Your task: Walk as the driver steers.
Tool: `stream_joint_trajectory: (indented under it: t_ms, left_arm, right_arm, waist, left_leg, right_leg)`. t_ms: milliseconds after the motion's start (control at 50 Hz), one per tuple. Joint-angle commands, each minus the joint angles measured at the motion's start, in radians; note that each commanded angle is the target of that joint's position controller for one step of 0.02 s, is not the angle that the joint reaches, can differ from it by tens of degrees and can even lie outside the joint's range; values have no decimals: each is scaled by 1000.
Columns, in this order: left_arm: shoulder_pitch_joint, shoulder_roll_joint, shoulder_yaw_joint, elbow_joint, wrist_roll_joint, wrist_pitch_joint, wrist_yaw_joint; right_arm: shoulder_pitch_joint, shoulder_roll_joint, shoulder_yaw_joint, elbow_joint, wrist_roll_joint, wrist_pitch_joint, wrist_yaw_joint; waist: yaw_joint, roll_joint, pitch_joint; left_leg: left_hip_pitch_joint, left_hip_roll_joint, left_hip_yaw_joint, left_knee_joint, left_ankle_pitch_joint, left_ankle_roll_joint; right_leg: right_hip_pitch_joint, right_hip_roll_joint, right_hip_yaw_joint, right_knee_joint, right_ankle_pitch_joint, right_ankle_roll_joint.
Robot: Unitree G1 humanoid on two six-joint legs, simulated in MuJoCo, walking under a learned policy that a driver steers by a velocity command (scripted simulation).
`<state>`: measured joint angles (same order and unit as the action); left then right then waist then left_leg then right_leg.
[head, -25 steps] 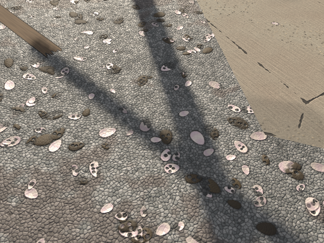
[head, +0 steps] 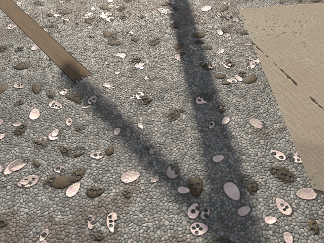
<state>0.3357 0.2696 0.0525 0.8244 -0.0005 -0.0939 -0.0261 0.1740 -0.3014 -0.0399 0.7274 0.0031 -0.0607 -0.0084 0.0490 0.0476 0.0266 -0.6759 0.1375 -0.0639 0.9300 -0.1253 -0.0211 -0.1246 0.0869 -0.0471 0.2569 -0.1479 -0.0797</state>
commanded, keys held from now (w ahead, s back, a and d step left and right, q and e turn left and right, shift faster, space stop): w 0.28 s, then w+e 0.72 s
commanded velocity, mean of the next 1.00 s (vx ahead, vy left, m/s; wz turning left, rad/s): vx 0.50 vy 0.00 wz -0.30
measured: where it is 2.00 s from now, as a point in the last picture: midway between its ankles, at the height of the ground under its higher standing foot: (226, 134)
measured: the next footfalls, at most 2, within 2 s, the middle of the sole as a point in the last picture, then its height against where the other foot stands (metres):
left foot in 0.24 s outside the picture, level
right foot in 0.78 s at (204, 222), level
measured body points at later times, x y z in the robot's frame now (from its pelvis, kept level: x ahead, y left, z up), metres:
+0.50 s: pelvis +0.28 +0.07 +0.00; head +0.30 +0.08 +0.45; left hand +0.42 +0.34 -0.12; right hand +0.32 -0.21 -0.11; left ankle +0.27 +0.16 -0.75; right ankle +0.35 -0.11 -0.67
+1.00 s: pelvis +0.54 -0.03 +0.00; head +0.57 -0.05 +0.44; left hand +0.73 +0.21 -0.11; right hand +0.61 -0.34 -0.10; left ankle +0.64 +0.14 -0.67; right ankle +0.54 -0.09 -0.75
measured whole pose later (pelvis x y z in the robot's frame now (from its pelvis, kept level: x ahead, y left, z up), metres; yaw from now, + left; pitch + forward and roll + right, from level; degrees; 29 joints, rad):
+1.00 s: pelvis +0.54 -0.03 +0.00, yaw -21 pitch +1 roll +0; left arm 0.29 0.28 0.07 0.72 -0.01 -0.05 -0.02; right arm 0.14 -0.30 -0.05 0.74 -0.01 -0.10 0.00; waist 0.03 0.03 0.05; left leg -0.58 0.10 -0.07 1.06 -0.30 -0.03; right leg -0.24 0.12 0.04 0.38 -0.16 -0.11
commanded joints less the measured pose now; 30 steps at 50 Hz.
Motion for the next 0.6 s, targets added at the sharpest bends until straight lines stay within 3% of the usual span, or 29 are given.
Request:
stream_joint_trajectory:
  t_ms: [20,80,140,180,200,220,240,260,280,300,320,340,360,380,440,500,540,600]
  left_arm:
    - [-58,154,32,-66,-9,-14,12]
    - [12,181,36,-32,-19,-3,13]
    - [45,190,38,-4,-23,15,17]
    - [42,202,43,7,-23,28,23]
    - [27,209,44,7,-23,34,25]
    - [11,202,40,6,-21,39,27]
    - [15,160,22,-7,-7,39,29]
    - [115,59,-12,-40,-2,21,23]
    - [106,75,-13,-26,-9,1,19]
    - [30,165,12,-42,-40,-10,12]
    - [-36,165,12,-59,-48,-11,12]
    - [-69,153,13,-64,-35,-6,15]
    - [-58,144,20,-58,-28,7,18]
    - [-32,125,18,-47,-28,21,19]
    - [-31,88,16,-46,-28,49,26]
    - [-97,79,18,-71,-22,48,24]
    - [-151,66,13,-87,-19,41,12]
    - [-256,42,2,-130,-16,39,-6]
  right_arm:
    - [-36,-24,0,-58,-2,-16,7]
    - [-134,-24,2,-85,10,-25,22]
    - [-195,-45,-3,-117,14,-32,39]
    - [-177,-64,-10,-119,13,-36,47]
    - [-130,-78,-17,-108,12,-38,48]
    - [-17,-109,-35,-75,8,-39,43]
    - [150,-166,-59,-34,2,-37,33]
    - [263,-274,-86,-19,-16,-31,27]
    - [301,-211,-71,-8,-1,-25,31]
    - [242,-151,-50,-14,0,-24,29]
    - [172,-125,-42,-26,-1,-23,27]
    - [112,-95,-33,-27,-4,-25,29]
    - [74,-69,-26,-28,-10,-33,30]
    - [54,-64,-27,-23,-14,-41,32]
    - [52,-80,-37,6,-19,-62,29]
    - [69,-93,-42,34,-21,-61,16]
    - [67,-104,-43,42,-18,-58,9]
    - [115,-127,-50,71,-10,-47,-1]
  waist:
    - [-17,-91,23]
    - [27,-90,31]
    - [34,-97,41]
    - [10,-112,24]
    - [-22,-121,-3]
    - [-85,-109,-72]
    - [-153,-71,-204]
    - [-142,146,-363]
    - [-161,217,-421]
    - [-164,127,-275]
    - [-141,66,-174]
    - [-113,24,-97]
    - [-80,43,-63]
    - [-59,62,-54]
    - [-40,38,-19]
    - [-53,15,4]
    - [-70,12,17]
    - [-115,-9,51]
  left_leg:
    - [76,-10,25,-195,188,-5]
    - [93,-37,39,-315,240,0]
    - [58,-51,28,-389,162,31]
    - [100,-66,35,-420,78,58]
    - [177,-87,56,-439,48,75]
    - [340,-117,86,-470,50,101]
    - [609,-57,32,-433,84,146]
    - [1020,198,-385,-448,-28,299]
    - [1084,258,-658,-593,-146,348]
    - [979,237,-535,-614,-210,297]
    - [841,203,-397,-633,-166,263]
    - [713,162,-299,-671,-97,245]
    - [627,130,-225,-709,-42,227]
    - [568,113,-175,-743,-9,222]
    - [514,106,-48,-798,117,229]
    - [553,93,54,-812,196,214]
    - [560,75,121,-821,205,193]
    - [621,99,169,-824,213,185]
  right_leg:
    - [-92,-234,122,-142,175,-143]
    - [-20,-265,129,-123,137,-135]
    - [101,-319,157,-66,152,-122]
    - [158,-344,172,-13,222,-103]
    - [166,-337,162,44,331,-89]
    - [147,-294,124,182,472,-66]
    - [29,-240,79,409,421,-33]
    - [-380,-92,8,803,66,47]
    - [-554,-36,129,966,-427,56]
    - [-645,-94,174,1042,-391,41]
    - [-645,-143,147,1016,-301,35]
    - [-618,-176,133,954,-228,41]
    - [-563,-206,143,906,-171,47]
    - [-508,-213,144,892,-134,56]
    - [-520,-209,163,848,-45,80]
    - [-575,-197,175,698,105,90]
    - [-547,-189,137,568,207,86]
    - [-550,-184,83,444,253,71]
Velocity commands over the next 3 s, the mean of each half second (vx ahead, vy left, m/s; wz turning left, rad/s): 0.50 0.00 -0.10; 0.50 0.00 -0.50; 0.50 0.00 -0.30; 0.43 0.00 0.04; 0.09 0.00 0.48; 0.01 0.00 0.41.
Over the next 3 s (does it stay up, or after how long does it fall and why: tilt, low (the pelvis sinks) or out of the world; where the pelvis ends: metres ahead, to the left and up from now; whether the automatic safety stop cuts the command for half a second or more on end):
stays up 1.12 -0.31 -0.01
